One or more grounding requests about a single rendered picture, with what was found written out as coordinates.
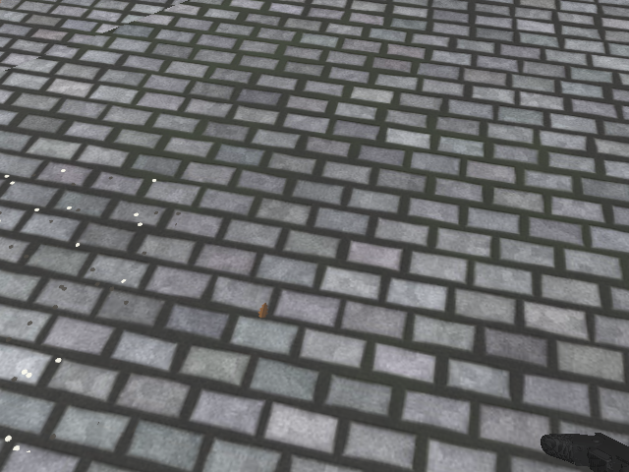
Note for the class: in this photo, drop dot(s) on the right robot hand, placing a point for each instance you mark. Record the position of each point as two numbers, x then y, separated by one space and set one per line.
599 452

